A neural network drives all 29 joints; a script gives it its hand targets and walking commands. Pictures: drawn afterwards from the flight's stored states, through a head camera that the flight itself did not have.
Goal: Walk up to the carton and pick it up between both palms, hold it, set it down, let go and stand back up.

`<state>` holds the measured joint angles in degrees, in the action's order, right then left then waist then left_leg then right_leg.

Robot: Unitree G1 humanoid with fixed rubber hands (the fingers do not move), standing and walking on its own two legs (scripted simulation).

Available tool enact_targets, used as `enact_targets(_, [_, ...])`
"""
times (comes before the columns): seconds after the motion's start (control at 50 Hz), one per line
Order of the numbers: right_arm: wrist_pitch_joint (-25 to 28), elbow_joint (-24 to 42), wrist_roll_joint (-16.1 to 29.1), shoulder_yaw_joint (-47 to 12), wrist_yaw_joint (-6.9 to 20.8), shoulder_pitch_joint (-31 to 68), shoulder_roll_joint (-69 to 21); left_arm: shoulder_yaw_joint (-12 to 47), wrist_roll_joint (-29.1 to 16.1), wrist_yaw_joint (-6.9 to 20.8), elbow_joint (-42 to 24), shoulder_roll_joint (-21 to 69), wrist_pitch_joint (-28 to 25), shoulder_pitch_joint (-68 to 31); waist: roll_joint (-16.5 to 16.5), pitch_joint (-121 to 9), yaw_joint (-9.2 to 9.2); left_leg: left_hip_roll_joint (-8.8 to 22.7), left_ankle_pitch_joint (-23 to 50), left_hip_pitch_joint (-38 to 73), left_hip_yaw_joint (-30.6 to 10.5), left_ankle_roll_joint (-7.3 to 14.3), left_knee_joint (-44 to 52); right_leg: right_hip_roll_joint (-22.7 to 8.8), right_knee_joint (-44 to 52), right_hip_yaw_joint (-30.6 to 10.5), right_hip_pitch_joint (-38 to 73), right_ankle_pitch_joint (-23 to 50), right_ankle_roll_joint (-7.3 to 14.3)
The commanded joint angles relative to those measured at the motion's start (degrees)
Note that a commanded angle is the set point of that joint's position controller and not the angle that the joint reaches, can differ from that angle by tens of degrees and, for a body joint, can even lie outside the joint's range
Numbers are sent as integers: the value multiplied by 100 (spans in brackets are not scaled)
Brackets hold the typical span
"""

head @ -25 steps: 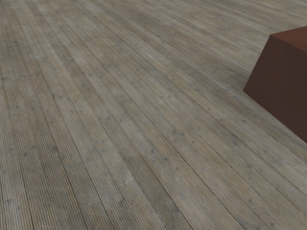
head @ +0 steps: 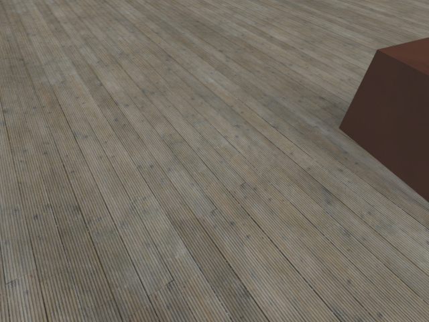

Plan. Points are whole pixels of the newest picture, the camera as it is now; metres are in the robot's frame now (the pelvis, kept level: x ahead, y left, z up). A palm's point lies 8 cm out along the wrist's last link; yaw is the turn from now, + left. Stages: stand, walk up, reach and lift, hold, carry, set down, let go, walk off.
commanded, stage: stand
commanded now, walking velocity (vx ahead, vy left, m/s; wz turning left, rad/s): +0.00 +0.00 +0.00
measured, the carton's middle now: out of the picture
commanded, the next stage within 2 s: none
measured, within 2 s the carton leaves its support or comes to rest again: neither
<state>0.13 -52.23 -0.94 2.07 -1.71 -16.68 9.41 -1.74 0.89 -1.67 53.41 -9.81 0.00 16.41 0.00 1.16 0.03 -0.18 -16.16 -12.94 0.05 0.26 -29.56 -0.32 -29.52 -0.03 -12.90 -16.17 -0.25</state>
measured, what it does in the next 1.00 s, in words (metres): stands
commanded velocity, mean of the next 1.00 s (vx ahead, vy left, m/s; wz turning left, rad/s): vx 0.00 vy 0.00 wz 0.00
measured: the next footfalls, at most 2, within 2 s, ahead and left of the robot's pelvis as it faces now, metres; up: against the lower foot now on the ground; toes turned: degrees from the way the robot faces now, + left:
none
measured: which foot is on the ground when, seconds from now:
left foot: down 0.00-1.00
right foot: down 0.00-1.00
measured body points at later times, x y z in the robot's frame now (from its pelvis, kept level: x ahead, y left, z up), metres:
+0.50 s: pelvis -0.01 +0.00 +0.01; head +0.00 +0.00 +0.45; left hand -0.02 +0.22 -0.16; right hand -0.01 -0.21 -0.16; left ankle +0.00 +0.12 -0.74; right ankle +0.00 -0.12 -0.74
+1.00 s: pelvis -0.01 +0.00 +0.01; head +0.00 +0.00 +0.46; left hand -0.04 +0.21 -0.16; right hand -0.03 -0.20 -0.16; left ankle +0.00 +0.12 -0.74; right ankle +0.00 -0.12 -0.74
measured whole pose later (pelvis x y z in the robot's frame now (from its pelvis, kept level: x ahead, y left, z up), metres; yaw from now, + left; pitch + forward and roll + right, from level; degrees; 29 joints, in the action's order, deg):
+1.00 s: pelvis -0.01 +0.00 +0.01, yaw +0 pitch -2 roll +0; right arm 0.2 -65.7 -0.7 0.7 -2.3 -17.8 6.1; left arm -0.4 0.8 -2.4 65.9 -6.2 -0.2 18.6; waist 0.1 2.2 -0.1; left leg -0.6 -13.0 -10.5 0.0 0.5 -25.1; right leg -0.7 -25.2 -0.4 -10.5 -13.1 -0.7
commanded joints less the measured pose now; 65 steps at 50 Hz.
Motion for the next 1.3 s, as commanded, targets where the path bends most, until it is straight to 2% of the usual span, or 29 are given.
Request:
enact_targets(0.0, [72,24,7,113,-34,-260,493,-111,-5,-36,-26,-473,-70,248,-8,78,0,403,928,25,-439,237,605,-347,561,-392,35,930,243])
enact_targets(0.52, [45,-1066,19,-18,-72,-446,177,14,-12,-82,1005,-133,-44,494,-7,385,-7,411,626,93,-439,184,938,-368,865,-372,124,710,175])
enact_targets(1.28, [49,-1339,30,-114,-69,-624,53,106,-18,-90,1239,20,-61,772,4,420,-15,419,494,4,-462,181,992,-383,900,-386,3,591,148])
